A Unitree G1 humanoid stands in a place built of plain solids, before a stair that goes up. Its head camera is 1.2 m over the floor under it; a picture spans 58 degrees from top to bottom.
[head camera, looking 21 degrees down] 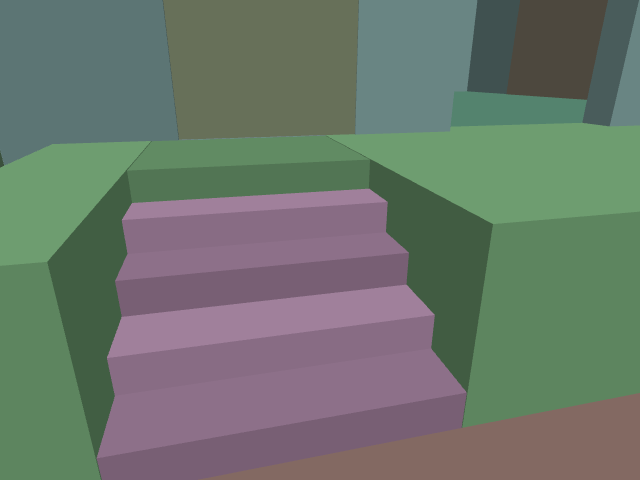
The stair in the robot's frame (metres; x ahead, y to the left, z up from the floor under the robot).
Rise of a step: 0.16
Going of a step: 0.27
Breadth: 1.20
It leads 13 degrees to the left of straight ahead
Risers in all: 5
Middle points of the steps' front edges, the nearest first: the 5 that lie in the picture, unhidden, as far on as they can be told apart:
1.09 0.07 0.16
1.35 0.13 0.31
1.61 0.19 0.47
1.87 0.25 0.63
2.14 0.32 0.78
